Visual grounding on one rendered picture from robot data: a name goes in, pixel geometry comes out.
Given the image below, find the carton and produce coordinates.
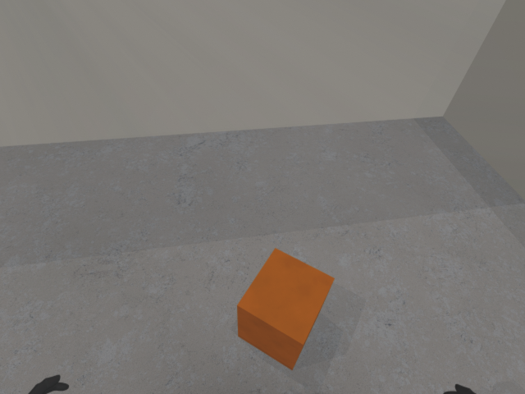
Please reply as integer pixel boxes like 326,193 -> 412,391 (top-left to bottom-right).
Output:
237,248 -> 335,370

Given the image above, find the left robot hand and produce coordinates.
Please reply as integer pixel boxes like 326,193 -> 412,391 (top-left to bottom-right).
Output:
29,375 -> 69,394

